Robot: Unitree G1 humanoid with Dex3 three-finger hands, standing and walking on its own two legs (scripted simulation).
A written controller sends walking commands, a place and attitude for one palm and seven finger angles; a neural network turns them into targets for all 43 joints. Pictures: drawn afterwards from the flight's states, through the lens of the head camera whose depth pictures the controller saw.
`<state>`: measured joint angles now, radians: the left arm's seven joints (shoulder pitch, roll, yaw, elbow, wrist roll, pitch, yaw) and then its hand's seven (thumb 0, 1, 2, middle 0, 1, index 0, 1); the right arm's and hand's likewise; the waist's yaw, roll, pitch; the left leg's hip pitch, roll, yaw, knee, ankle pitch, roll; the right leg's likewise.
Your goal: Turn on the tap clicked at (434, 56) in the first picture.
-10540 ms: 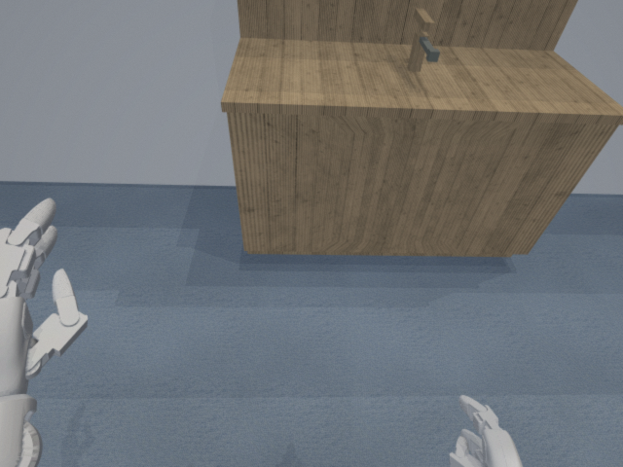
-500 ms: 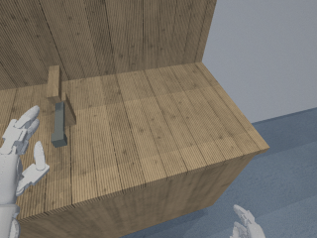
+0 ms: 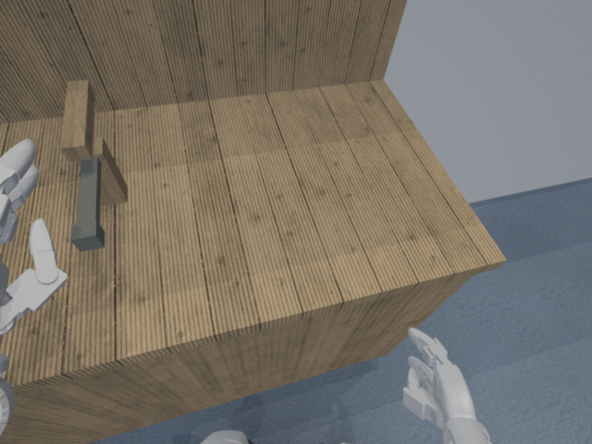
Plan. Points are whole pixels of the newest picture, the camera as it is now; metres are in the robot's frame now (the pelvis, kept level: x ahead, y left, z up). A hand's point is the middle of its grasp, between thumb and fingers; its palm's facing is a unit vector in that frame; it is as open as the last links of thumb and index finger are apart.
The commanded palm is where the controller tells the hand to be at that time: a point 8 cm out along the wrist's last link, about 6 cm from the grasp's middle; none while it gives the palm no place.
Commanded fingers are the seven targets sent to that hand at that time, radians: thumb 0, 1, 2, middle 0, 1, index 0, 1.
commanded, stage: shuffle to correct the standing spot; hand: left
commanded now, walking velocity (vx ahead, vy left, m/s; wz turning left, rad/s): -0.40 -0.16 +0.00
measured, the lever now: (88, 235) +0.31 +0.30 +0.07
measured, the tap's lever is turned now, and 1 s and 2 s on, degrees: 0 0 0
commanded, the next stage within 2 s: come to a stop and stand still in 0.04 s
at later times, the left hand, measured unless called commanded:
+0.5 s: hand (36, 405) +0.12 +0.22 +0.17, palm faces +0.41 -0.83 -0.38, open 7.4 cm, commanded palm +0.07 +0.25 +0.18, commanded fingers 0.00 0.90 0.90 -0.20 -0.30 -0.20 -0.30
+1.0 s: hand (43, 424) +0.11 +0.20 +0.18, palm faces +0.43 -0.80 -0.41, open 7.4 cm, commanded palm +0.05 +0.24 +0.18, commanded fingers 0.00 0.90 0.90 -0.20 -0.30 -0.20 -0.30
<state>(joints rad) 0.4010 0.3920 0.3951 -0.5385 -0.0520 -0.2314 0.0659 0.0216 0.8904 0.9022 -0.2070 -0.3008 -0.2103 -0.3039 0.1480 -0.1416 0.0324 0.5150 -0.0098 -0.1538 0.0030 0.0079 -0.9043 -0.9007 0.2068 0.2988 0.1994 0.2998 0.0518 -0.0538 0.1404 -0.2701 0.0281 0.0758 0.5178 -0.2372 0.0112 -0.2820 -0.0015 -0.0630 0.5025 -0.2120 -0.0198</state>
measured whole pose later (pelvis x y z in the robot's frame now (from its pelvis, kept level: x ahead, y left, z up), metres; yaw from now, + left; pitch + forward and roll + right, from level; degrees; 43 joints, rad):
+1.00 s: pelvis -0.09 -0.05 -0.02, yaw +3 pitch -5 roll +0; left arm 0.40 0.39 0.40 -0.51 -0.02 -0.21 0.09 0.02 0.89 0.90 -0.21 -0.30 -0.21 -0.30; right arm 0.27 -0.18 0.00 0.61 0.01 -0.15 0.00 0.01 -0.90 -0.90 0.21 0.30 0.20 0.30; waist -0.01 -0.02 0.08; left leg -0.20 0.01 -0.02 0.69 -0.41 0.00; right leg -0.33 0.07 -0.05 0.61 -0.20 -0.05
